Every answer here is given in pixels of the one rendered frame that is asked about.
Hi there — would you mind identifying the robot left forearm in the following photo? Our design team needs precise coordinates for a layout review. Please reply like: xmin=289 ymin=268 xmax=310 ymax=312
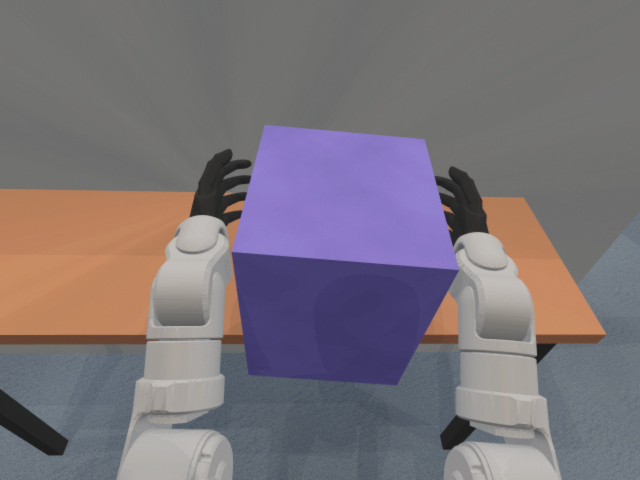
xmin=116 ymin=215 xmax=232 ymax=480

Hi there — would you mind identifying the left robot hand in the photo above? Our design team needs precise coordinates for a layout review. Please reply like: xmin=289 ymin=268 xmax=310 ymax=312
xmin=189 ymin=149 xmax=252 ymax=226

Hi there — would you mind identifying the left robot upper arm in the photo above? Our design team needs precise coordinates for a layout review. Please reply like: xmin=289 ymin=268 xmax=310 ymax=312
xmin=118 ymin=429 xmax=233 ymax=480

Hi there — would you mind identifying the robot right forearm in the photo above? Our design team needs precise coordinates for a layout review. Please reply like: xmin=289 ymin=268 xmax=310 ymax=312
xmin=448 ymin=232 xmax=562 ymax=480

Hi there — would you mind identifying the table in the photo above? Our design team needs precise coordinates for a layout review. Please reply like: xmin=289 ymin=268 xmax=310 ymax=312
xmin=0 ymin=189 xmax=607 ymax=456

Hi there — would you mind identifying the carton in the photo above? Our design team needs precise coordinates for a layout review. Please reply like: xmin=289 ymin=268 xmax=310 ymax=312
xmin=232 ymin=125 xmax=459 ymax=385

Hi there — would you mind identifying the right robot hand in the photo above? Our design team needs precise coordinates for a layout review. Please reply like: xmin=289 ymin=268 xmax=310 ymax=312
xmin=435 ymin=166 xmax=489 ymax=247

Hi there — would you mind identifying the right robot upper arm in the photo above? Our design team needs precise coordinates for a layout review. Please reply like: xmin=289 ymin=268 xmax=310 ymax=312
xmin=444 ymin=441 xmax=559 ymax=480

